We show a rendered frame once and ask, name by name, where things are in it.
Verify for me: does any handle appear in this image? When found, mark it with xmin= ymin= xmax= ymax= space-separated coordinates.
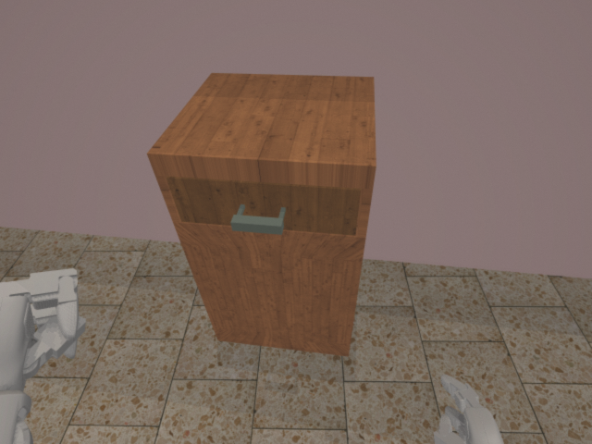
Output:
xmin=230 ymin=204 xmax=286 ymax=235

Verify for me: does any drawer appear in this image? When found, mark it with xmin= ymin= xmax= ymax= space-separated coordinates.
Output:
xmin=166 ymin=177 xmax=361 ymax=236

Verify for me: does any left robot hand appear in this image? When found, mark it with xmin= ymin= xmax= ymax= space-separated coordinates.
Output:
xmin=0 ymin=268 xmax=86 ymax=391

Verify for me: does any left robot forearm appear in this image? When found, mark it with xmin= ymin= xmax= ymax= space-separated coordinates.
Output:
xmin=0 ymin=390 xmax=33 ymax=444

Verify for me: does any right robot hand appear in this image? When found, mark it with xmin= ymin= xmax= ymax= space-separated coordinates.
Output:
xmin=434 ymin=374 xmax=504 ymax=444

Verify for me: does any cabinet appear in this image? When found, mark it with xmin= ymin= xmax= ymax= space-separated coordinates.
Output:
xmin=147 ymin=73 xmax=376 ymax=357

